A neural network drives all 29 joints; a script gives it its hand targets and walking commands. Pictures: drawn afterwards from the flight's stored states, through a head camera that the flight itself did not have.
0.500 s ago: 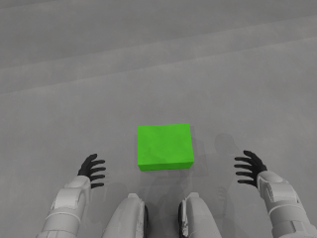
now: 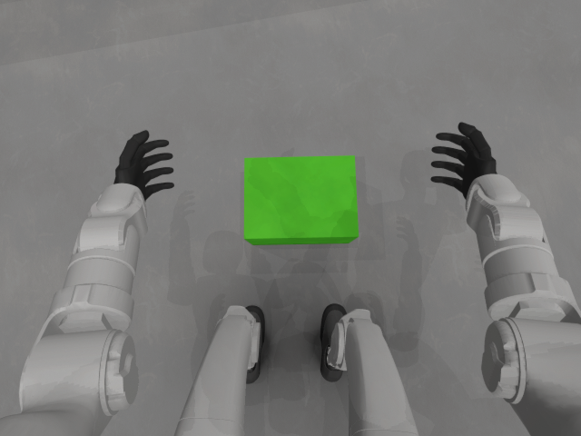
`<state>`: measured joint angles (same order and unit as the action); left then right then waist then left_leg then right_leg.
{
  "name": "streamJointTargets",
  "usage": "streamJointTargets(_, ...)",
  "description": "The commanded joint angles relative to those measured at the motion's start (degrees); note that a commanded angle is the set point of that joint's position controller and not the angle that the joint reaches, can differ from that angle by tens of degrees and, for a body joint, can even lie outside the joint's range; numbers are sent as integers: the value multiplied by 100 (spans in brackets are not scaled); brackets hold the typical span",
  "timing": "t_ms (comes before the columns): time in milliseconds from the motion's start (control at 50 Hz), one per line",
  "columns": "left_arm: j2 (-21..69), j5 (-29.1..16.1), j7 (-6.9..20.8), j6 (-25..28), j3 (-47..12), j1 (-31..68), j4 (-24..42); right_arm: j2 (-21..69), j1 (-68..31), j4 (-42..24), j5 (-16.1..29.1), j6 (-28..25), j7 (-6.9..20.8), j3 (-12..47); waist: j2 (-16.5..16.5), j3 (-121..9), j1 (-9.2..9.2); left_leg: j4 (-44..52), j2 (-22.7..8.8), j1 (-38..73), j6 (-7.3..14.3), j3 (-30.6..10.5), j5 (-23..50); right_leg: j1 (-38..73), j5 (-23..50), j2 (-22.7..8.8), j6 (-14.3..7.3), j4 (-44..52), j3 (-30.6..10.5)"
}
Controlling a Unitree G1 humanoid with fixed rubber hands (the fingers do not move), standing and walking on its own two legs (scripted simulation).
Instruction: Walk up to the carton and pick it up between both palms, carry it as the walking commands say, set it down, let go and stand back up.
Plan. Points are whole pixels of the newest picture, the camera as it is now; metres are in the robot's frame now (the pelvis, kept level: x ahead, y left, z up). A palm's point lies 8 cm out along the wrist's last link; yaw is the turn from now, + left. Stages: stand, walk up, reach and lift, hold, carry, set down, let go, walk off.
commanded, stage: reach and lift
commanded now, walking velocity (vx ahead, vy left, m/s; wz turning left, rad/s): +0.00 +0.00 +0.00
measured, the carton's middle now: (300, 203) +0.50 +0.01 -0.58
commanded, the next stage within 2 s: none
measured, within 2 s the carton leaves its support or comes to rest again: neither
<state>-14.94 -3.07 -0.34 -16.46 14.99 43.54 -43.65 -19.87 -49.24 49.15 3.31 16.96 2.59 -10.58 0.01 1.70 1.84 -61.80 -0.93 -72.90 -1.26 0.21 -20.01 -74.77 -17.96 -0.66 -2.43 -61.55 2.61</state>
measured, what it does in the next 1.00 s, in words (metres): lowers itself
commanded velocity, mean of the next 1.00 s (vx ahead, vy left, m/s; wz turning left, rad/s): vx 0.00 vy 0.00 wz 0.00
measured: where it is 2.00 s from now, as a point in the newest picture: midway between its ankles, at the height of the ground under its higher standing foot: (291, 357)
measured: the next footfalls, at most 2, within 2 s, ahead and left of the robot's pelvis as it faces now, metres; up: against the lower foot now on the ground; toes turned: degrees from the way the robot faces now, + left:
none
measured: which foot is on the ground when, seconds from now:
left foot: down 0.00-1.00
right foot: down 0.00-1.00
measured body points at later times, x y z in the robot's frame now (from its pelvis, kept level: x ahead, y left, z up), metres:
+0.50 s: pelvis +0.01 +0.02 -0.02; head +0.32 +0.01 +0.31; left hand +0.51 +0.24 -0.13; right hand +0.54 -0.23 -0.13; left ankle +0.07 +0.13 -0.64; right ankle +0.09 -0.10 -0.64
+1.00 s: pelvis -0.02 +0.01 -0.16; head +0.31 +0.00 +0.13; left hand +0.51 +0.25 -0.28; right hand +0.54 -0.24 -0.28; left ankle +0.07 +0.13 -0.64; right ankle +0.09 -0.10 -0.64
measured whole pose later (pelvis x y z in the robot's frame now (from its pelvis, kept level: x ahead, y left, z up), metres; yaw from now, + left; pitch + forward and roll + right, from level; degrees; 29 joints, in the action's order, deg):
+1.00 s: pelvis -0.02 +0.01 -0.16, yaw +1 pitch +47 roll +2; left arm -18.0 -6.0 -3.2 -12.8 18.1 67.8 -47.0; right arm -30.7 -74.9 58.5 5.6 11.3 5.9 -14.6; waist 0.0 1.2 2.4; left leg -96.9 -0.3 -115.2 0.0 1.9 -28.8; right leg -117.7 -25.9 -1.9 -1.6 -96.4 0.5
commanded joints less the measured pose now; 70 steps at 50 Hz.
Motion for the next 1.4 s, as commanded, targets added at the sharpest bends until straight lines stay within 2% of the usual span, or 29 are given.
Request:
streamJointTargets(0,-976,-48,77,408,206,1192,409,-802,-1391,-438,42,-363,-37,-189,371,-5198,36,422,350,628,51,171,1249,3866,2216,140,231,240,-554)
streamJointTargets(160,-1189,-202,162,718,369,2132,-79,-1082,-2324,12,94,-658,62,-395,308,-5663,52,322,396,100,16,201,1393,3602,2478,133,196,45,-628)
streamJointTargets(300,-1013,-122,121,786,447,2539,76,-1316,-2686,126,-30,-793,243,-666,197,-6255,-46,350,388,422,-15,150,2052,3305,2934,176,176,37,-523)
streamJointTargets(380,-853,9,79,812,570,2448,156,-1361,-2688,125,-132,-887,369,-794,183,-6281,-13,299,375,488,-40,101,2366,2788,2987,188,185,-16,-476)
streamJointTargets(480,-748,122,26,819,703,2525,301,-1442,-2844,162,-222,-962,505,-886,227,-6196,13,78,375,436,-84,60,2380,2062,2677,216,192,-241,-407)
streamJointTargets(640,-629,99,-107,703,620,2909,125,-1655,-3256,626,-194,-954,606,-913,261,-5985,-29,-895,405,-83,-169,52,1725,424,1607,284,181,-1185,-241)
streamJointTargets(760,-814,-14,-237,563,506,3261,229,-1926,-3623,590,-58,-848,538,-795,272,-6283,-7,-1721,431,-464,-183,141,1248,-107,1143,304,188,-1968,-149)
streamJointTargets(900,-1148,-233,-300,471,410,3707,372,-2060,-4011,316,206,-685,368,-543,386,-6632,78,-2551,441,-1152,-115,305,715,-103,917,253,190,-2747,-196)
streamJointTargets(1060,-1350,-459,-260,528,385,3965,69,-2008,-4291,323,335,-655,138,-312,543,-6353,95,-3339,393,-2241,-24,407,198,-187,730,158,191,-3494,-334)
streamJointTargets(1200,-1437,-562,-266,723,323,4125,-333,-1897,-4424,519,377,-812,-33,-160,568,-5958,96,-4013,322,-2826,-7,417,89,-391,725,64,198,-4150,-412)
streamJointTargets(1380,-1527,-754,-396,1032,91,4412,-772,-1838,-4716,871,590,-1090,-220,167,539,-5567,92,-4767,228,-3033,-19,329,210,-678,743,-21,203,-4885,-500)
